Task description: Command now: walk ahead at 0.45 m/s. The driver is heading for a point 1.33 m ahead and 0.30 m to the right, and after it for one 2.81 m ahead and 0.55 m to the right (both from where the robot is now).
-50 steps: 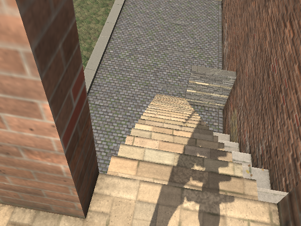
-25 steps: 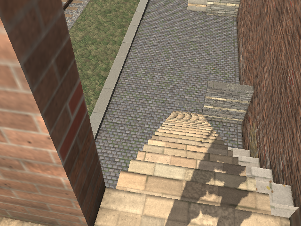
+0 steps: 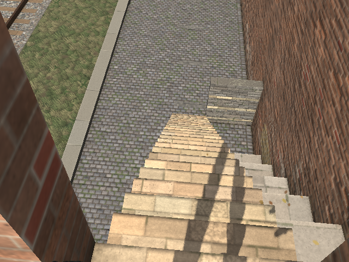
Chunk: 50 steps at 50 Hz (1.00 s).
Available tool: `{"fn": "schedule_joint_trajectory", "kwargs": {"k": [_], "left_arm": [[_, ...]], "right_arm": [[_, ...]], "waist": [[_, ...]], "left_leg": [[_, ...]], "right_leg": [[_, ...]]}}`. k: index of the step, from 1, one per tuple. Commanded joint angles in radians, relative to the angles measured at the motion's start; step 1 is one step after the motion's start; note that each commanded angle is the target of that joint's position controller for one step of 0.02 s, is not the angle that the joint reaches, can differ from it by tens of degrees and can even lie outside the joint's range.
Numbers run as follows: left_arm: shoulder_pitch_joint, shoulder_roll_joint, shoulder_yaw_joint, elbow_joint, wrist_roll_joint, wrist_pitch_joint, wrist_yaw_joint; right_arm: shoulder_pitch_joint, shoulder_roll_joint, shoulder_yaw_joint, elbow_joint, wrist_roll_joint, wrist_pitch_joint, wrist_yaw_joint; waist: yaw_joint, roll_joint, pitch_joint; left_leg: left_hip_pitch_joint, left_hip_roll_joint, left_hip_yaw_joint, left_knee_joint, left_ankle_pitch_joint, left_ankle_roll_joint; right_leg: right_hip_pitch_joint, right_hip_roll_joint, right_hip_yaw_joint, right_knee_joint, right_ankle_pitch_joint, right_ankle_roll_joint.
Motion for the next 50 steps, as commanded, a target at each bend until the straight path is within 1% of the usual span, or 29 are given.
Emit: {"fn": "schedule_joint_trajectory", "kwargs": {"k": [1, 3, 5, 6, 7, 8, 9, 10, 12, 15, 17, 21, 24, 30, 32, 33, 34, 35, 36, 37, 38, 39, 41, 44, 45, 46, 47, 49, 50], "left_arm": [[-0.08, 0.046, 0.011, -0.098, 0.002, -0.015, -0.007], [-0.042, 0.086, 0.03, -0.097, 0.008, -0.014, -0.003], [0.177, 0.143, 0.069, -0.04, 0.017, -0.005, 0.007], [0.363, 0.193, 0.086, 0.017, 0.011, 0.0, 0.014], [0.421, 0.281, 0.091, 0.041, 0.005, 0.01, 0.031], [0.431, 0.235, 0.071, 0.038, 0.005, 0.015, 0.023], [0.339, 0.142, 0.055, 0.021, -0.013, 0.013, 0.019], [0.282, 0.11, 0.047, 0.021, -0.003, 0.016, 0.017], [0.193, 0.112, 0.05, 0.031, 0.045, 0.0, 0.01], [0.212, 0.082, 0.047, 0.074, 0.038, -0.011, 0.02], [0.259, 0.114, 0.056, 0.104, 0.029, -0.005, 0.038], [0.305, 0.113, 0.048, 0.132, 0.014, -0.017, 0.073], [0.339, 0.146, 0.056, 0.163, 0.044, -0.029, 0.082], [0.494, 0.092, 0.05, 0.183, 0.022, 0.017, 0.071], [0.418, 0.08, 0.033, 0.16, 0.006, 0.04, 0.065], [0.344, 0.117, 0.042, 0.165, 0.0, 0.03, 0.058], [0.344, 0.086, 0.031, 0.169, -0.014, 0.012, 0.054], [0.467, 0.001, 0.015, 0.174, -0.009, -0.004, 0.051], [0.495, 0.038, 0.025, 0.162, -0.03, -0.021, 0.05], [0.4, 0.074, 0.045, 0.133, -0.055, -0.012, 0.05], [0.362, 0.07, 0.047, 0.114, -0.051, 0.007, 0.062], [0.37, 0.049, 0.048, 0.117, -0.016, 0.032, 0.074], [0.362, 0.021, 0.046, 0.093, -0.011, 0.039, 0.063], [0.395, -0.021, 0.034, 0.118, 0.004, 0.022, 0.047], [0.373, -0.009, 0.034, 0.109, 0.0, 0.023, 0.043], [0.296, 0.041, 0.047, 0.088, -0.014, 0.016, 0.031], [0.226, 0.032, 0.043, 0.063, -0.002, 0.014, 0.022], [0.122, -0.027, 0.02, 0.027, 0.034, -0.001, -0.016], [0.115, -0.042, 0.019, 0.028, 0.024, 0.003, -0.01]], "right_arm": [[0.008, -0.158, -0.029, -0.017, 0.026, -0.013, -0.013], [-0.03, -0.205, -0.042, -0.021, 0.019, 0.001, -0.018], [-0.058, -0.207, -0.043, -0.018, 0.017, 0.017, -0.023], [-0.069, -0.183, -0.032, -0.029, 0.004, 0.019, -0.023], [0.067, -0.064, -0.008, -0.03, -0.036, 0.012, -0.018], [0.14, -0.06, -0.007, -0.009, 0.014, -0.004, -0.004], [-0.015, -0.138, -0.034, -0.049, 0.049, -0.007, -0.006], [-0.15, -0.153, -0.041, -0.1, 0.062, -0.006, -0.011], [-0.153, -0.133, -0.052, -0.103, 0.018, 0.006, -0.029], [-0.147, -0.111, -0.056, -0.098, 0.016, 0.037, -0.036], [-0.225, -0.106, -0.048, -0.139, 0.009, 0.046, -0.048], [-0.416, -0.118, -0.048, -0.222, -0.017, 0.02, 0.0], [-0.346, -0.103, -0.05, -0.181, -0.023, 0.013, 0.031], [-0.42, -0.113, -0.04, -0.21, -0.012, 0.03, 0.058], [-0.341, -0.115, -0.042, -0.198, 0.018, 0.035, 0.059], [-0.089, -0.167, -0.073, -0.102, 0.007, 0.03, 0.061], [0.047, -0.256, -0.101, -0.074, -0.001, 0.04, 0.06], [-0.024, -0.256, -0.092, -0.083, 0.004, 0.059, 0.061], [-0.069, -0.184, -0.078, -0.089, 0.03, 0.061, 0.054], [-0.105, -0.156, -0.072, -0.108, 0.031, 0.05, 0.061], [-0.143, -0.137, -0.065, -0.111, 0.028, 0.036, 0.067], [-0.154, -0.109, -0.057, -0.1, 0.021, 0.023, 0.068], [-0.141, -0.08, -0.048, -0.064, 0.011, 0.006, 0.063], [-0.045, -0.147, -0.055, 0.001, -0.066, -0.002, 0.037], [-0.029, -0.153, -0.055, 0.006, -0.056, -0.004, 0.033], [-0.021, -0.142, -0.057, 0.015, -0.03, -0.015, 0.011], [-0.005, -0.119, -0.047, 0.022, -0.014, -0.018, -0.002], [-0.092, -0.122, -0.035, -0.012, 0.01, -0.018, -0.048], [-0.045, -0.113, -0.03, 0.019, 0.02, -0.006, -0.062]], "waist": [[0.058, 0.202, 0.086], [0.099, 0.159, 0.041], [0.222, 0.149, -0.088], [0.286, 0.082, -0.176], [0.173, -0.26, -0.304], [0.171, -0.326, -0.405], [0.177, -0.151, -0.189], [0.187, -0.093, -0.075], [0.091, -0.044, -0.049], [0.053, -0.047, -0.011], [0.057, -0.029, 0.045], [0.096, -0.026, 0.052], [0.075, -0.036, -0.031], [0.133, -0.052, 0.056], [0.082, -0.053, 0.047], [-0.034, -0.061, -0.044], [-0.082, 0.02, -0.103], [0.03, 0.359, -0.135], [0.057, 0.363, -0.082], [0.045, 0.24, -0.043], [0.066, 0.097, 0.002], [0.09, 0.053, 0.002], [0.119, 0.069, 0.015], [0.117, 0.082, -0.066], [0.11, 0.074, -0.074], [0.098, 0.086, -0.046], [0.075, 0.122, -0.033], [0.082, 0.052, -0.006], [0.054, 0.118, -0.009]], "left_leg": [[-0.124, 0.239, -0.1, -0.051, 0.461, 0.155], [-0.092, 0.245, -0.071, 0.041, 0.692, 0.124], [-0.131, 0.196, -0.027, 0.329, 0.963, 0.081], [-0.333, 0.13, -0.008, 0.609, 0.72, 0.05], [-0.563, -0.023, -0.009, 0.98, -0.195, 0.002], [-0.713, -0.059, -0.151, 1.173, -0.251, 0.01], [-0.799, 0.006, -0.122, 1.206, -0.181, 0.026], [-0.825, 0.047, -0.076, 1.175, -0.113, 0.038], [-0.696, 0.113, -0.092, 1.041, 0.013, 0.047], [-0.674, 0.148, -0.092, 0.927, 0.051, 0.046], [-0.768, 0.161, -0.093, 0.814, 0.137, 0.031], [-0.738, 0.132, -0.064, 0.483, 0.47, 0.034], [-0.503, 0.097, -0.034, 0.571, 0.604, 0.029], [-0.877, 0.141, -0.057, 0.64, 0.114, 0.102], [-0.578, 0.029, 0.081, 0.463, -0.057, 0.109], [-0.22, 0.014, 0.082, 0.5, 0.205, 0.136], [-0.066, 0.102, -0.045, 0.342, 0.456, 0.2], [-0.011, 0.306, -0.437, 0.169, 0.553, 0.33], [-0.099, 0.336, -0.571, 0.092, 0.389, 0.332], [-0.133, 0.38, -0.559, 0.156, 0.256, 0.337], [-0.239, 0.361, -0.477, 0.19, 0.256, 0.312], [-0.285, 0.342, -0.407, 0.191, 0.178, 0.281], [-0.359, 0.283, -0.312, 0.217, 0.087, 0.237], [-0.361, 0.279, -0.243, 0.365, 0.494, 0.231], [-0.344, 0.283, -0.236, 0.375, 0.515, 0.227], [-0.329, 0.233, -0.205, 0.459, 0.224, 0.157], [-0.321, 0.211, -0.175, 0.493, 0.178, 0.129], [-0.735, 0.087, 0.056, 0.488, -0.042, 0.094], [-0.749, 0.081, 0.067, 0.499, -0.099, 0.124]], "right_leg": [[0.076, 0.019, -0.001, -0.041, 0.079, -0.029], [0.19, 0.047, -0.03, -0.08, 0.032, -0.06], [0.486, 0.098, -0.072, -0.102, 0.026, -0.112], [0.758, -0.013, 0.058, -0.107, 0.051, -0.153], [0.971, -0.229, 0.384, -0.133, -0.034, -0.227], [0.971, -0.355, 0.802, -0.414, -0.404, -0.324], [0.815, -0.312, 0.718, -0.465, -0.579, -0.258], [0.687, -0.273, 0.553, -0.456, -0.506, -0.225], [0.485, -0.187, 0.401, -0.478, -0.345, -0.194], [0.405, -0.151, 0.324, -0.527, -0.333, -0.204], [0.401, -0.15, 0.303, -0.547, -0.326, -0.213], [0.37, -0.102, 0.186, -0.558, -0.172, -0.16], [0.308, -0.086, 0.068, -0.452, 0.144, -0.16], [0.705, -0.24, 0.2, -0.198, 0.377, -0.222], [0.508, -0.154, 0.139, -0.108, 0.479, -0.186], [0.353, -0.133, 0.122, 0.057, 0.636, -0.172], [0.242, 0.024, 0.051, 0.434, 0.446, -0.081], [0.022, 0.198, 0.041, 0.783, -0.416, -0.016], [-0.068, 0.169, 0.171, 0.81, -0.479, -0.028], [-0.148, 0.136, 0.229, 0.924, -0.412, -0.017], [-0.153, 0.11, 0.223, 0.902, -0.349, -0.015], [-0.156, 0.071, 0.227, 0.862, -0.303, -0.021], [-0.145, 0.025, 0.196, 0.675, -0.262, -0.043], [-0.09, 0.029, 0.147, 0.61, -0.104, -0.061], [-0.13, 0.021, 0.146, 0.594, -0.09, -0.067], [-0.204, -0.006, 0.242, 0.412, 0.059, -0.096], [-0.233, -0.003, 0.204, 0.319, 0.161, -0.104], [0.25, 0.073, -0.006, -0.043, 0.757, -0.037], [0.338, 0.112, -0.072, -0.072, 0.725, 0.004]]}}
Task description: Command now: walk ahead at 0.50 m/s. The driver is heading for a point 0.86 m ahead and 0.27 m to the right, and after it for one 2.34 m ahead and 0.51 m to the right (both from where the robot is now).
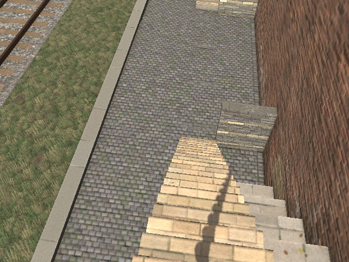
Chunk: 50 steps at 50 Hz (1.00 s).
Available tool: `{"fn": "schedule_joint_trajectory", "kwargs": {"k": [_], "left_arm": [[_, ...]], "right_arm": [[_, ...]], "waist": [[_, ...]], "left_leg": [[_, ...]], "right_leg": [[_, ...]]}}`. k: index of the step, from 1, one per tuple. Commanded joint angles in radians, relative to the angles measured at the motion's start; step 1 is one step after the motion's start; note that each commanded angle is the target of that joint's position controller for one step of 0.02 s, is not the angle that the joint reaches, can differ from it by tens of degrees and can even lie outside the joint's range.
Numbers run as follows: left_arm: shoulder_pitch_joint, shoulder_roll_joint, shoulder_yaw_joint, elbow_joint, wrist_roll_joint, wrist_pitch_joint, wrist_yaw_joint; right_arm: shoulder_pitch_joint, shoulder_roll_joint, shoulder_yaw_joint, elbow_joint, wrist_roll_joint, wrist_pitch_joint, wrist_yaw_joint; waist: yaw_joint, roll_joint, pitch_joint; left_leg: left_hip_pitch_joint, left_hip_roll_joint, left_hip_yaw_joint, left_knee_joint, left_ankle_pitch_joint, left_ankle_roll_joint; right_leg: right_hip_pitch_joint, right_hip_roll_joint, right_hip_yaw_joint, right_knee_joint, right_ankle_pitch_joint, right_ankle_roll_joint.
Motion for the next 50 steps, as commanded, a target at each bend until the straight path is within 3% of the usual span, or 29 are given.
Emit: {"fn": "schedule_joint_trajectory", "kwargs": {"k": [1, 5, 7, 8, 9, 10, 11, 13, 14, 15, 16, 17, 18, 21, 22, 24, 25, 29, 32, 33, 34, 36, 37, 38, 40, 43, 46, 48, 50], "left_arm": [[-0.054, -0.01, -0.005, -0.051, -0.007, -0.009, -0.018], [0.06, 0.047, 0.01, 0.006, 0.001, 0.064, 0.019], [0.448, 0.135, 0.058, 0.121, 0.016, 0.068, 0.029], [0.452, 0.08, 0.033, 0.098, 0.022, 0.046, 0.019], [0.476, 0.097, -0.005, 0.131, 0.066, 0.018, 0.001], [0.463, 0.13, -0.008, 0.117, 0.068, 0.015, -0.012], [0.435, 0.07, -0.025, 0.112, 0.037, 0.012, -0.033], [0.229, 0.124, -0.013, 0.081, -0.028, 0.028, -0.037], [0.235, 0.072, -0.027, 0.07, -0.008, 0.002, -0.025], [0.197, 0.116, -0.017, 0.078, 0.004, -0.012, 0.0], [0.126, 0.027, -0.055, 0.046, 0.018, -0.016, 0.032], [0.102, 0.026, -0.053, 0.043, 0.017, -0.006, 0.06], [0.118, 0.11, -0.028, 0.045, 0.028, -0.007, 0.062], [0.299, 0.039, -0.035, 0.059, -0.02, -0.026, 0.08], [0.364, 0.069, -0.023, 0.071, -0.002, -0.038, 0.081], [0.277, 0.037, -0.028, 0.026, -0.006, -0.035, 0.101], [0.217, 0.089, -0.02, 0.028, -0.023, -0.039, 0.099], [0.023, 0.121, -0.004, -0.015, -0.024, -0.029, 0.043], [0.131, 0.068, 0.006, 0.026, -0.036, -0.024, 0.047], [0.099, 0.047, 0.015, 0.036, -0.037, -0.03, 0.029], [0.201, -0.035, -0.005, -0.048, -0.063, -0.024, 0.036], [0.114, 0.049, -0.025, -0.113, -0.106, -0.005, 0.043], [0.074, 0.025, -0.043, -0.162, -0.108, 0.023, 0.059], [0.003, 0.08, -0.033, -0.169, -0.118, 0.054, 0.072], [-0.01, 0.109, -0.016, -0.142, -0.085, 0.112, 0.069], [0.018, 0.015, -0.028, -0.139, -0.016, 0.126, 0.058], [-0.132, 0.079, 0.007, -0.197, -0.049, 0.119, 0.058], [-0.216, 0.085, 0.015, -0.229, -0.082, 0.123, 0.058], [-0.183, 0.081, 0.028, -0.201, -0.027, 0.127, 0.035]], "right_arm": [[-0.041, -0.148, -0.023, -0.035, 0.014, 0.005, -0.049], [-0.024, -0.124, -0.04, -0.073, 0.033, 0.01, -0.025], [-0.191, -0.128, -0.048, -0.074, 0.056, -0.001, -0.008], [-0.121, -0.069, -0.036, -0.067, 0.08, 0.015, -0.018], [-0.07, 0.031, -0.013, -0.084, 0.043, -0.007, -0.005], [0.041, -0.008, -0.012, -0.112, 0.064, -0.021, 0.013], [0.039, -0.099, -0.035, -0.104, 0.079, -0.015, 0.003], [-0.117, -0.073, -0.008, -0.183, 0.038, 0.037, -0.024], [-0.134, -0.069, -0.01, -0.178, 0.063, 0.047, -0.027], [-0.172, -0.043, 0.01, -0.207, 0.057, 0.054, -0.029], [-0.225, -0.077, 0.006, -0.224, 0.029, 0.062, -0.029], [-0.264, -0.035, 0.019, -0.236, -0.012, 0.068, -0.028], [-0.176, -0.008, 0.022, -0.183, -0.014, 0.069, -0.016], [-0.318, -0.075, 0.0, -0.233, 0.006, 0.049, 0.027], [-0.397, -0.056, 0.004, -0.254, -0.004, 0.038, 0.036], [-0.452, -0.062, 0.009, -0.29, -0.028, 0.02, 0.07], [-0.444, -0.055, 0.009, -0.298, -0.032, 0.035, 0.062], [-0.119, -0.072, -0.015, -0.199, -0.03, 0.097, 0.041], [0.072, -0.115, -0.038, -0.103, -0.037, 0.079, 0.057], [0.262, -0.073, -0.02, -0.035, -0.068, 0.072, 0.064], [0.162, -0.069, 0.034, -0.059, -0.084, 0.053, 0.074], [0.14, -0.101, 0.028, -0.096, -0.063, 0.047, 0.105], [0.033, -0.221, -0.002, -0.102, -0.047, 0.053, 0.095], [-0.075, -0.206, 0.002, -0.152, -0.063, 0.058, 0.086], [-0.16, -0.092, 0.048, -0.162, -0.088, 0.034, 0.068], [-0.078, -0.077, 0.069, -0.116, -0.081, 0.021, 0.036], [0.025, -0.129, 0.05, -0.106, -0.064, 0.013, 0.025], [0.15, -0.125, 0.034, -0.06, -0.098, 0.013, 0.022], [0.054, -0.069, 0.052, -0.065, -0.059, 0.007, -0.002]], "waist": [[0.022, 0.147, 0.025], [0.007, 0.127, 0.06], [0.222, 0.205, -0.069], [0.247, -0.067, 0.02], [0.185, -0.299, 0.032], [0.098, -0.339, -0.05], [0.075, -0.111, -0.066], [-0.03, -0.031, 0.004], [-0.029, -0.037, 0.052], [-0.047, -0.162, 0.083], [-0.074, -0.055, 0.174], [-0.077, -0.042, 0.145], [-0.076, -0.069, 0.09], [0.025, -0.055, 0.102], [0.079, -0.078, 0.108], [0.051, 0.015, 0.122], [0.055, 0.068, 0.138], [-0.061, -0.103, 0.08], [-0.081, 0.088, 0.053], [-0.18, 0.209, 0.02], [0.011, 0.347, -0.014], [-0.004, 0.082, -0.159], [0.063, 0.076, -0.188], [0.083, -0.023, -0.063], [0.09, 0.004, 0.12], [0.068, 0.112, 0.041], [-0.022, 0.147, 0.107], [-0.08, 0.24, 0.094], [-0.013, 0.177, 0.119]], "left_leg": [[-0.371, 0.059, -0.02, -0.105, 0.149, 0.139], [-0.181, 0.132, -0.122, 0.197, 0.181, 0.119], [-0.203, 0.127, -0.163, 0.621, 0.539, 0.088], [-0.188, -0.068, -0.098, 1.109, 0.287, 0.051], [-0.685, -0.184, -0.199, 1.394, -0.294, 0.062], [-0.779, -0.17, -0.276, 1.372, -0.21, 0.058], [-0.779, -0.117, -0.277, 1.201, -0.046, 0.058], [-0.819, -0.05, -0.103, 1.171, 0.077, 0.053], [-0.829, -0.013, -0.237, 0.932, 0.307, 0.066], [-0.857, 0.014, -0.228, 0.819, 0.343, 0.042], [-0.715, 0.028, -0.203, 0.525, 0.527, -0.004], [-0.52, 0.031, -0.125, 0.378, 0.643, -0.025], [-0.4, 0.018, -0.107, 0.437, 0.775, -0.041], [-0.73, 0.044, -0.208, 0.175, 0.961, 0.01], [-0.866, 0.035, -0.232, 0.137, 0.879, 0.028], [-0.514, 0.02, -0.173, -0.217, 1.232, 0.024], [-0.203, -0.032, -0.08, -0.267, 1.329, 0.0], [-0.024, -0.056, -0.031, -0.128, 0.992, 0.004], [0.325, 0.041, 0.024, -0.795, 1.045, 0.101], [0.521, 0.153, -0.057, -0.672, 1.37, 0.19], [0.716, 0.261, -0.209, -0.171, 1.901, 0.241], [0.578, 0.344, -0.334, -0.334, 1.162, 0.32], [0.435, 0.433, -0.511, -0.481, 0.511, 0.367], [0.212, 0.399, -0.548, -0.618, 0.015, 0.333], [-0.052, 0.309, -0.443, -0.634, -0.059, 0.235], [-0.093, 0.223, -0.281, -0.531, 0.161, 0.207], [0.185, 0.268, -0.316, -0.45, 0.061, 0.177], [0.347, 0.308, -0.374, -0.487, -0.018, 0.155], [0.154, 0.265, -0.208, -0.466, 0.153, 0.153]], "right_leg": [[0.425, 0.089, -0.179, -0.147, 0.299, 0.059], [0.369, 0.067, -0.208, -0.246, 0.045, 0.077], [0.734, -0.056, -0.159, -0.352, 0.108, -0.02], [0.692, -0.139, -0.05, -0.815, 0.055, -0.121], [0.971, -0.189, -0.024, -0.177, 0.739, -0.099], [1.0, -0.282, 0.075, -0.069, 0.906, -0.146], [0.874, -0.261, 0.093, -0.119, 0.492, -0.152], [0.611, -0.262, 0.215, -0.245, 0.03, -0.155], [0.509, -0.249, 0.221, -0.177, -0.009, -0.103], [0.439, -0.287, 0.329, -0.214, -0.124, -0.117], [0.214, -0.209, 0.218, -0.234, -0.256, -0.104], [0.116, -0.13, 0.151, -0.227, -0.232, -0.093], [0.1, -0.127, 0.159, -0.184, -0.271, -0.115], [0.454, -0.116, 0.216, 0.009, -0.571, -0.096], [0.551, -0.151, 0.294, 0.015, -0.567, -0.11], [0.282, -0.07, 0.117, 0.042, -0.7, -0.089], [0.044, -0.043, 0.028, 0.027, -0.754, -0.097], [0.045, -0.076, 0.103, 0.331, -0.576, -0.124], [0.156, 0.096, 0.016, 0.95, -0.461, -0.051], [-0.092, 0.276, -0.011, 1.479, -1.154, -0.017], [-0.464, 0.282, 0.101, 1.533, -1.318, 0.004], [-0.477, 0.172, 0.122, 1.312, -1.109, 0.049], [-0.46, 0.099, 0.051, 1.303, -1.05, 0.068], [-0.453, 0.059, 0.044, 1.116, -0.809, 0.077], [-0.432, 0.059, 0.092, 0.907, -0.527, 0.081], [-0.208, 0.039, 0.052, 0.604, -0.224, 0.092], [-0.5, 0.063, 0.129, 0.469, -0.167, 0.084], [-0.631, 0.072, 0.211, 0.32, -0.254, 0.052], [-0.343, 0.058, 0.195, 0.1, 0.023, 0.058]]}}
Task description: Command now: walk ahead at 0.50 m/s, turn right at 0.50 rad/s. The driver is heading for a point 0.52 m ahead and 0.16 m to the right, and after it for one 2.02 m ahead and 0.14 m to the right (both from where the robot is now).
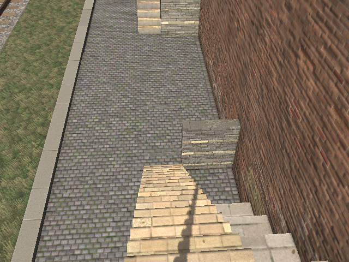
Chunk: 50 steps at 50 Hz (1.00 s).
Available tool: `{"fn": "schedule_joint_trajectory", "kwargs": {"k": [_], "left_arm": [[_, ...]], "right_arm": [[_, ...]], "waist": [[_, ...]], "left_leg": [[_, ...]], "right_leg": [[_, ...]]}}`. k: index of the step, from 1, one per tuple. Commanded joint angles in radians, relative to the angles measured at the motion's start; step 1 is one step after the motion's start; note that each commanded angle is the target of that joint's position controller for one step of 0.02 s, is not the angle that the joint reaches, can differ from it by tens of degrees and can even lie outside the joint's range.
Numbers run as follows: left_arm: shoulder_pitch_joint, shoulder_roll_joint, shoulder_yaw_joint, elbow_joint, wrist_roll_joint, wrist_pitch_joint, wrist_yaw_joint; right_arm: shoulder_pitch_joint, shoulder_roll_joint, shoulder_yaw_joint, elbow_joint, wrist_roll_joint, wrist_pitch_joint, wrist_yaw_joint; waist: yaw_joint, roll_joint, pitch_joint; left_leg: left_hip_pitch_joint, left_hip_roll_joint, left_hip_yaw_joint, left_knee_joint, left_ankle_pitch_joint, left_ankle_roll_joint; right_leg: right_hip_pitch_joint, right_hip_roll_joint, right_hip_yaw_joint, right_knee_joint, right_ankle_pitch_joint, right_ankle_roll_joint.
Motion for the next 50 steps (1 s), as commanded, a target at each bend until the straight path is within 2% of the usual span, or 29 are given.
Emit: {"fn": "schedule_joint_trajectory", "kwargs": {"k": [1, 10, 12, 13, 14, 15, 16, 17, 19, 20, 21, 22, 24, 26, 27, 29, 34, 36, 37, 38, 39, 40, 41, 42, 43, 44, 45, 47, 50], "left_arm": [[-0.079, 0.075, 0.041, -0.066, 0.033, -0.007, -0.018], [-0.112, 0.087, 0.044, 0.024, 0.003, 0.046, -0.044], [0.119, 0.133, 0.069, 0.116, -0.002, 0.024, -0.047], [0.394, 0.201, 0.101, 0.225, 0.02, 0.019, -0.046], [0.608, 0.267, 0.131, 0.312, 0.04, -0.003, -0.039], [0.582, 0.182, 0.085, 0.332, 0.046, -0.044, -0.056], [0.376, 0.219, 0.026, 0.277, 0.052, -0.088, -0.066], [0.363, 0.229, 0.036, 0.279, 0.033, -0.083, -0.054], [0.315, 0.286, 0.051, 0.279, 0.051, -0.065, -0.04], [0.289, 0.116, -0.006, 0.241, 0.042, -0.099, -0.042], [0.222, 0.14, -0.007, 0.229, 0.059, -0.121, -0.031], [0.14, 0.093, -0.029, 0.207, 0.044, -0.122, -0.001], [0.113, 0.099, -0.038, 0.212, 0.073, -0.13, 0.027], [0.255, 0.039, -0.05, 0.247, 0.025, -0.15, 0.046], [0.237, 0.039, -0.052, 0.223, 0.015, -0.164, 0.067], [0.167, 0.06, -0.05, 0.193, 0.021, -0.166, 0.075], [0.311, -0.019, -0.048, 0.202, 0.03, -0.122, 0.073], [0.022, -0.027, -0.055, 0.155, 0.063, -0.126, 0.063], [-0.092, -0.029, -0.041, 0.139, 0.037, -0.134, 0.048], [0.057, -0.046, -0.026, 0.113, 0.053, -0.146, 0.041], [0.177, -0.037, -0.031, 0.04, 0.009, -0.163, 0.023], [0.041, -0.009, -0.051, 0.032, -0.008, -0.163, 0.033], [0.015, -0.048, -0.061, 0.019, 0.001, -0.156, 0.041], [0.007, -0.037, -0.064, 0.034, 0.044, -0.155, 0.045], [0.053, -0.119, -0.089, 0.0, 0.011, -0.151, 0.036], [0.065, -0.041, -0.086, -0.021, 0.006, -0.133, 0.031], [0.028, -0.034, -0.081, -0.018, 0.054, -0.114, 0.026], [0.138, -0.047, -0.062, 0.04, 0.06, -0.105, 0.02], [-0.135, 0.001, -0.051, -0.069, 0.051, -0.114, 0.005]], "right_arm": [[0.055, -0.108, -0.025, 0.012, 0.024, -0.015, -0.027], [-0.053, -0.168, -0.084, -0.018, 0.056, 0.007, -0.023], [-0.119, -0.157, -0.093, -0.009, 0.063, 0.007, -0.008], [-0.218, -0.228, -0.11, -0.023, 0.097, 0.002, 0.004], [-0.368, -0.263, -0.127, -0.058, 0.128, -0.002, 0.003], [-0.417, -0.217, -0.126, -0.08, 0.134, 0.013, -0.02], [-0.198, -0.065, -0.102, -0.165, 0.06, 0.003, -0.027], [-0.169, -0.114, -0.111, -0.211, 0.045, 0.002, -0.016], [-0.25, -0.109, -0.104, -0.282, 0.119, 0.023, -0.028], [-0.225, -0.169, -0.113, -0.211, 0.115, 0.019, -0.035], [-0.211, -0.084, -0.089, -0.246, 0.121, 0.034, -0.026], [-0.202, -0.099, -0.094, -0.24, 0.12, 0.062, -0.036], [-0.132, -0.102, -0.101, -0.194, 0.094, 0.088, -0.038], [-0.304, -0.16, -0.119, -0.255, 0.103, 0.077, -0.003], [-0.408, -0.14, -0.102, -0.299, 0.066, 0.072, 0.007], [-0.309, -0.159, -0.11, -0.27, 0.035, 0.062, 0.015], [-0.151, -0.16, -0.113, -0.198, 0.05, 0.02, 0.066], [0.3, -0.191, -0.146, -0.023, 0.081, 0.016, 0.063], [0.637, -0.202, -0.146, 0.114, 0.049, 0.012, 0.07], [0.562, -0.099, -0.087, 0.157, 0.102, 0.022, 0.08], [0.289, -0.054, -0.035, 0.109, 0.099, 0.017, 0.09], [0.278, -0.014, -0.023, 0.084, 0.077, 0.008, 0.086], [0.198, -0.06, -0.024, 0.078, 0.054, 0.01, 0.076], [0.173, -0.142, -0.039, 0.054, 0.058, 0.007, 0.039], [0.065, -0.25, -0.058, 0.03, -0.011, 0.013, 0.005], [-0.052, -0.218, -0.053, -0.04, -0.013, 0.023, -0.042], [-0.04, -0.161, -0.04, -0.039, 0.02, 0.049, -0.054], [-0.12, -0.209, -0.05, -0.065, 0.057, 0.058, -0.05], [0.007, -0.057, -0.029, -0.061, 0.103, 0.05, -0.077]], "waist": [[0.032, 0.185, 0.138], [-0.027, 0.109, 0.188], [0.086, 0.099, 0.092], [0.225, 0.11, -0.076], [0.383, -0.016, -0.092], [0.407, -0.229, 0.131], [0.117, -0.625, 0.09], [0.116, -0.541, -0.011], [0.093, -0.194, -0.136], [0.097, 0.057, -0.085], [0.041, -0.042, -0.114], [0.0, 0.076, -0.066], [-0.031, 0.043, -0.082], [0.035, 0.038, -0.008], [0.053, 0.021, 0.016], [0.021, -0.013, 0.031], [0.067, -0.054, 0.093], [-0.175, -0.178, 0.048], [-0.323, 0.01, 0.031], [-0.136, 0.496, 0.167], [0.083, 0.625, 0.167], [-0.003, 0.286, 0.16], [0.051, 0.059, 0.166], [0.046, -0.089, 0.178], [0.143, 0.082, 0.136], [0.17, 0.054, 0.134], [0.152, -0.016, 0.067], [0.2, 0.077, -0.004], [0.041, 0.097, 0.053]], "left_leg": [[0.007, 0.246, -0.284, -0.319, 0.049, 0.13], [-0.086, 0.265, -0.064, 0.033, -0.092, -0.02], [-0.146, 0.255, -0.026, 0.282, 0.038, -0.06], [-0.158, 0.255, -0.01, 0.543, 0.309, -0.096], [-0.276, 0.167, 0.032, 0.94, 0.474, -0.168], [-0.384, -0.029, 0.008, 1.494, -0.353, -0.208], [-0.732, -0.11, -0.146, 1.497, -0.497, -0.158], [-0.836, -0.055, -0.202, 1.282, -0.396, -0.111], [-0.877, -0.029, -0.286, 1.194, -0.199, -0.043], [-0.856, -0.002, -0.339, 0.957, 0.073, -0.026], [-0.857, 0.013, -0.383, 0.865, 0.127, -0.027], [-0.753, 0.001, -0.379, 0.645, 0.235, -0.096], [-0.557, -0.013, -0.348, 0.572, 0.447, -0.129], [-0.568, -0.044, -0.397, 0.256, 0.757, -0.109], [-0.436, -0.063, -0.392, 0.122, 0.95, -0.121], [-0.219, -0.083, -0.358, 0.038, 1.117, -0.113], [-0.202, -0.081, -0.332, -0.075, 1.037, -0.083], [0.252, 0.01, -0.316, -0.152, 0.831, -0.038], [0.535, 0.058, -0.328, -0.398, 0.979, 0.038], [0.461, 0.039, -0.47, -0.351, 1.637, 0.138], [0.416, 0.105, -0.719, -0.332, 1.64, 0.242], [0.338, 0.174, -0.777, -0.376, 1.291, 0.273], [0.168, 0.177, -0.777, -0.378, 1.212, 0.28], [0.036, 0.135, -0.733, -0.316, 1.068, 0.249], [-0.01, 0.255, -0.935, -0.329, 0.951, 0.333], [-0.203, 0.223, -0.888, -0.315, 0.721, 0.266], [-0.382, 0.097, -0.737, -0.31, 0.553, 0.201], [-0.627, 0.014, -0.692, -0.299, 0.582, 0.175], [-0.011, -0.001, -0.834, -0.094, 0.348, 0.206]], "right_leg": [[-0.058, -0.028, 0.036, -0.201, 0.252, -0.003], [0.268, -0.095, -0.1, -0.398, 0.272, -0.003], [0.567, -0.099, -0.176, -0.403, 0.285, -0.033], [0.902, -0.088, -0.249, -0.414, 0.321, -0.058], [1.131, -0.028, -0.32, -0.528, 0.339, -0.091], [0.955, -0.149, -0.112, -0.866, 0.335, -0.193], [1.08, -0.062, -0.072, -0.417, 1.078, -0.186], [1.136, -0.096, -0.028, -0.377, 0.86, -0.213], [0.971, -0.258, 0.437, -0.528, 0.002, -0.364], [0.869, -0.233, 0.33, -0.46, 0.133, -0.292], [0.792, -0.328, 0.54, -0.469, 0.155, -0.327], [0.603, -0.289, 0.499, -0.448, 0.14, -0.321], [0.484, -0.188, 0.417, -0.363, 0.18, -0.313], [0.485, -0.065, 0.33, -0.279, -0.273, -0.274], [0.376, -0.015, 0.335, -0.308, -0.531, -0.266], [0.246, 0.053, 0.255, -0.248, -0.557, -0.232], [0.363, 0.067, 0.17, 0.056, -0.576, -0.194], [0.134, 0.01, 0.184, 0.309, -0.074, -0.177], [-0.016, 0.168, -0.018, 0.872, -0.208, -0.054], [-0.227, 0.342, -0.223, 1.261, -1.139, 0.033], [-0.339, 0.218, -0.193, 1.078, -1.117, 0.017], [-0.394, 0.13, -0.195, 0.992, -1.005, 0.013], [-0.304, 0.094, -0.21, 0.978, -0.962, 0.007], [-0.312, 0.068, -0.208, 0.809, -0.794, 0.008], [-0.298, 0.01, -0.079, 0.67, -0.748, 0.035], [-0.072, -0.074, 0.014, 0.294, -0.38, 0.056], [0.285, -0.06, -0.072, 0.013, -0.12, 0.037], [0.712, 0.028, -0.196, 0.151, 0.046, 0.07], [0.137, -0.038, -0.02, -0.139, -0.124, 0.089]]}}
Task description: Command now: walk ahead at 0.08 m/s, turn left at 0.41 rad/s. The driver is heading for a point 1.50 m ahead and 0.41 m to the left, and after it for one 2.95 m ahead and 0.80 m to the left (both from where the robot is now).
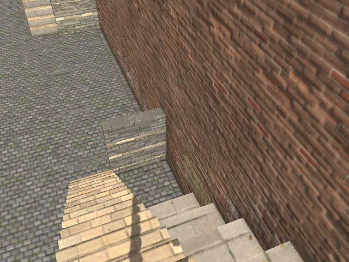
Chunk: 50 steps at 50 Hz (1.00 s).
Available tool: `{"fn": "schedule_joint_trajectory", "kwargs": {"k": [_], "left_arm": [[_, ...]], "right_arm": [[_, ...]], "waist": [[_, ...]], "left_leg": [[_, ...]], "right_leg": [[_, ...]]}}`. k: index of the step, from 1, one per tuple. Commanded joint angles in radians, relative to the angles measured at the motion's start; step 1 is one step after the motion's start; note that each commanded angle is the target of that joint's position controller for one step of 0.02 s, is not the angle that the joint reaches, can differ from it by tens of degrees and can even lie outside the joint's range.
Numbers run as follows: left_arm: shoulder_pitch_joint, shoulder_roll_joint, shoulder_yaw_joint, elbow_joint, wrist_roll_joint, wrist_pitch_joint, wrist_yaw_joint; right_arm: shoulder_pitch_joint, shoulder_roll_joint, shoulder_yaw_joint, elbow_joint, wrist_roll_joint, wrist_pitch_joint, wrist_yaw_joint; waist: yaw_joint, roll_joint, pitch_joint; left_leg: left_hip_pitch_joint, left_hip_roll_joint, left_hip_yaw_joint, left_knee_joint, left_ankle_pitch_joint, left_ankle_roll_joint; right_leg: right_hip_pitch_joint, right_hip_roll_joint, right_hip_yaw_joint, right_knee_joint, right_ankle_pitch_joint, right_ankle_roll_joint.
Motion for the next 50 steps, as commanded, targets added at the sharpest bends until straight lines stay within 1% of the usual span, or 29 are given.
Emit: {"fn": "schedule_joint_trajectory", "kwargs": {"k": [1, 2, 3, 4, 5, 7, 10, 12, 15, 16, 17, 18, 20, 22, 23, 27, 29, 32, 35, 37, 40, 41, 42, 43, 44, 45, 46, 48, 50], "left_arm": [[0.0, 0.055, 0.023, -0.091, 0.011, -0.004, -0.007], [0.078, 0.049, 0.029, -0.068, 0.013, -0.027, -0.022], [0.117, 0.122, 0.044, -0.05, 0.019, -0.04, -0.04], [0.132, 0.167, 0.064, -0.023, 0.033, -0.038, -0.055], [0.145, 0.118, 0.048, -0.003, 0.037, -0.033, -0.064], [0.103, 0.09, 0.03, -0.001, 0.0, -0.018, -0.064], [0.041, 0.175, 0.047, -0.05, 0.021, 0.0, -0.026], [0.059, 0.171, 0.048, -0.046, -0.005, 0.024, -0.01], [-0.031, 0.168, 0.049, -0.12, 0.0, 0.034, 0.004], [-0.044, 0.152, 0.047, -0.141, 0.003, 0.04, 0.006], [-0.036, 0.121, 0.045, -0.192, 0.02, 0.039, 0.005], [-0.079, 0.13, 0.047, -0.221, 0.028, 0.027, 0.01], [-0.077, 0.104, 0.042, -0.215, 0.027, 0.028, 0.011], [-0.06, 0.117, 0.05, -0.195, 0.052, 0.042, 0.017], [0.003, 0.136, 0.064, -0.142, 0.031, 0.049, -0.001], [-0.032, 0.115, 0.057, -0.189, 0.012, 0.067, -0.01], [-0.064, 0.124, 0.058, -0.211, 0.016, 0.059, -0.005], [-0.063, 0.152, 0.053, -0.2, 0.024, 0.047, -0.036], [-0.062, 0.144, 0.05, -0.225, 0.026, 0.013, -0.055], [0.166, 0.187, 0.078, -0.117, 0.01, 0.003, -0.071], [0.36, 0.101, 0.064, -0.049, 0.004, 0.01, -0.07], [0.623, 0.094, 0.075, 0.046, 0.016, 0.008, -0.074], [0.55, 0.141, 0.049, 0.053, -0.015, 0.004, -0.078], [0.511, 0.14, 0.043, 0.057, -0.011, 0.004, -0.08], [0.455, 0.254, 0.059, 0.069, 0.01, 0.008, -0.074], [0.425, 0.178, 0.044, 0.033, 0.047, 0.029, -0.059], [0.299, 0.314, 0.048, 0.028, 0.047, 0.035, -0.049], [0.202, 0.23, 0.007, 0.005, 0.025, 0.056, -0.027], [0.231, 0.196, -0.02, 0.014, -0.01, 0.063, -0.022]], "right_arm": [[-0.24, -0.106, -0.011, -0.177, -0.001, -0.013, -0.017], [-0.218, -0.089, -0.015, -0.169, -0.014, 0.001, -0.023], [-0.095, -0.071, -0.025, -0.163, 0.001, 0.025, -0.034], [0.013, -0.016, -0.023, -0.142, 0.033, 0.057, -0.031], [-0.034, -0.029, -0.023, -0.175, 0.037, 0.077, -0.031], [-0.219, -0.099, -0.054, -0.269, 0.037, 0.101, -0.041], [-0.331, -0.141, -0.066, -0.335, 0.017, 0.103, -0.022], [-0.468, -0.082, -0.04, -0.438, 0.017, 0.101, 0.0], [-0.378, -0.108, -0.035, -0.394, 0.019, 0.082, 0.012], [-0.35, -0.136, -0.045, -0.386, 0.02, 0.077, 0.006], [-0.319, -0.284, -0.077, -0.383, 0.029, 0.064, -0.007], [-0.238, -0.343, -0.089, -0.37, 0.005, 0.059, -0.006], [-0.334, -0.381, -0.096, -0.378, -0.013, 0.074, -0.001], [-0.492, -0.33, -0.066, -0.438, 0.011, 0.09, -0.012], [-0.431, -0.327, -0.054, -0.39, 0.016, 0.088, -0.017], [-0.461, -0.252, -0.003, -0.429, -0.013, 0.08, -0.021], [-0.447, -0.252, -0.001, -0.429, -0.005, 0.075, -0.033], [-0.447, -0.203, 0.01, -0.433, 0.011, 0.065, -0.084], [-0.45, -0.196, -0.014, -0.405, 0.006, 0.052, -0.074], [-0.523, -0.181, -0.02, -0.402, -0.015, 0.046, -0.053], [-0.404, -0.094, -0.007, -0.376, 0.013, 0.045, -0.026], [-0.391, -0.088, -0.019, -0.325, 0.004, 0.035, -0.009], [-0.293, -0.074, -0.026, -0.335, 0.027, 0.016, 0.04], [-0.256, -0.099, -0.034, -0.323, 0.048, -0.005, 0.061], [-0.367, -0.111, -0.027, -0.406, 0.089, -0.013, 0.069], [-0.52, -0.141, -0.05, -0.393, 0.071, 0.017, 0.042], [-0.547, -0.069, -0.022, -0.485, 0.088, 0.043, 0.031], [-0.624, -0.086, -0.015, -0.51, 0.054, 0.088, 0.0], [-0.586, -0.046, -0.007, -0.517, 0.036, 0.109, -0.01]], "waist": [[0.152, 0.138, 0.083], [0.158, 0.191, 0.068], [0.108, 0.087, 0.053], [0.054, -0.074, -0.025], [0.064, -0.148, -0.053], [0.055, -0.095, 0.01], [0.067, -0.083, -0.084], [0.063, -0.072, -0.07], [0.031, -0.149, -0.122], [0.019, -0.091, -0.075], [0.043, 0.298, 0.026], [0.003, 0.354, 0.003], [0.049, 0.233, -0.058], [0.103, 0.137, -0.081], [0.12, 0.125, -0.129], [0.163, 0.105, -0.058], [0.144, 0.117, -0.045], [0.127, 0.068, -0.051], [0.11, 0.135, 0.016], [0.173, 0.222, 0.009], [0.147, 0.003, 0.102], [0.23, -0.12, 0.006], [0.124, -0.31, -0.119], [0.136, -0.275, -0.188], [0.107, -0.252, -0.198], [0.197, 0.035, -0.108], [0.077, -0.093, -0.05], [0.099, 0.038, 0.089], [0.112, 0.024, 0.11]], "left_leg": [[-0.104, 0.19, -0.352, -0.174, 0.62, 0.203], [-0.209, 0.141, -0.363, -0.175, 0.68, 0.173], [-0.22, 0.031, -0.273, -0.071, 0.525, 0.095], [-0.22, -0.045, -0.14, 0.125, 0.338, 0.014], [-0.195, -0.039, -0.058, 0.246, 0.141, -0.025], [-0.291, 0.0, -0.056, 0.363, -0.074, -0.053], [-0.243, 0.08, 0.038, 0.476, 0.103, -0.067], [-0.261, 0.069, 0.132, 0.23, 0.035, -0.034], [0.042, 0.07, 0.165, 0.065, 0.3, -0.019], [0.131, 0.081, 0.098, -0.062, 0.436, 0.001], [0.189, 0.22, -0.165, -0.155, 1.014, 0.041], [0.329, 0.279, -0.312, -0.138, 1.318, 0.057], [0.311, 0.287, -0.363, -0.06, 1.089, 0.099], [0.191, 0.264, -0.355, -0.004, 1.062, 0.072], [0.191, 0.196, -0.263, 0.047, 0.814, 0.03], [-0.051, 0.151, -0.326, 0.005, 0.661, 0.087], [-0.009, 0.145, -0.368, 0.039, 0.603, 0.123], [-0.16, 0.059, -0.254, 0.087, 0.053, 0.157], [-0.294, 0.031, -0.252, 0.104, -0.169, 0.188], [-0.454, 0.055, -0.3, 0.238, -0.074, 0.211], [-0.531, -0.089, -0.085, 0.564, 0.069, 0.088], [-0.711, -0.156, 0.023, 0.922, -0.246, 0.029], [-0.889, -0.147, 0.008, 1.25, -0.497, -0.039], [-0.912, -0.083, -0.031, 1.43, -0.473, -0.079], [-0.881, 0.007, 0.026, 1.541, -0.386, -0.1], [-0.82, -0.032, 0.073, 1.655, -0.323, -0.102], [-0.767, 0.034, 0.056, 1.648, -0.291, -0.122], [-0.744, 0.044, 0.072, 1.673, -0.206, -0.138], [-0.711, 0.037, 0.125, 1.659, -0.207, -0.132]], "right_leg": [[0.174, -0.015, -0.019, -0.31, -0.197, -0.007], [0.388, -0.028, -0.047, -0.377, -0.082, -0.045], [0.476, -0.105, 0.035, -0.521, 0.327, -0.115], [0.523, -0.208, 0.216, -0.595, 0.357, -0.223], [0.464, -0.289, 0.348, -0.719, 0.234, -0.304], [0.436, -0.334, 0.354, -0.677, 0.33, -0.358], [0.353, -0.388, 0.242, -0.561, 0.299, -0.346], [0.38, -0.292, 0.066, -0.57, 0.188, -0.275], [0.208, -0.268, -0.087, -0.414, 0.032, -0.17], [0.104, -0.208, -0.163, -0.266, -0.038, -0.108], [-0.14, -0.08, -0.263, 0.023, -0.454, -0.03], [-0.359, -0.035, -0.108, 0.184, -0.645, -0.058], [-0.463, -0.015, 0.024, 0.302, -0.539, -0.115], [-0.401, 0.005, 0.027, 0.383, -0.389, -0.104], [-0.41, 0.035, 0.016, 0.393, -0.292, -0.083], [-0.282, 0.059, -0.013, 0.406, -0.201, -0.01], [-0.334, 0.064, 0.016, 0.38, -0.212, 0.013], [-0.029, 0.062, 0.003, -0.183, 0.231, 0.038], [0.262, -0.001, 0.048, -0.612, 0.406, -0.024], [0.471, -0.052, 0.082, -0.486, 0.454, -0.051], [0.781, -0.131, -0.058, -1.071, 0.484, -0.07], [1.052, -0.202, -0.042, -0.929, 0.834, -0.105], [1.254, -0.289, 0.08, -0.557, 0.99, -0.229], [1.194, -0.347, 0.133, -0.558, 0.873, -0.313], [1.037, -0.481, 0.345, -0.692, 0.365, -0.435], [0.827, -0.374, 0.23, -0.832, 0.04, -0.322], [0.633, -0.478, 0.423, -0.869, -0.096, -0.426], [0.408, -0.375, 0.366, -0.962, -0.42, -0.34], [0.366, -0.272, 0.28, -0.951, -0.501, -0.283]]}}
Velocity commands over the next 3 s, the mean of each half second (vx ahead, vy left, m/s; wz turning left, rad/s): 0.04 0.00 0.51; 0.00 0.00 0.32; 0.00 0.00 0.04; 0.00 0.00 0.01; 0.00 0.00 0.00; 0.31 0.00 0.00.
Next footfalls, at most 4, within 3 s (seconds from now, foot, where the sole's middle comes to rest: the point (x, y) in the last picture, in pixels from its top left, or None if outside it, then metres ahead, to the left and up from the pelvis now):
0.04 right None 0.12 -0.17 -0.73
0.80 right None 0.23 -0.06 -0.95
1.22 left None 0.03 0.11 -0.73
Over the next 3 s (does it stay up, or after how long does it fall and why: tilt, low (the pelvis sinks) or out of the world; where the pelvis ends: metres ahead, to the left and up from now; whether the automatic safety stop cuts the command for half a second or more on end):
stays up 0.14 0.04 -0.19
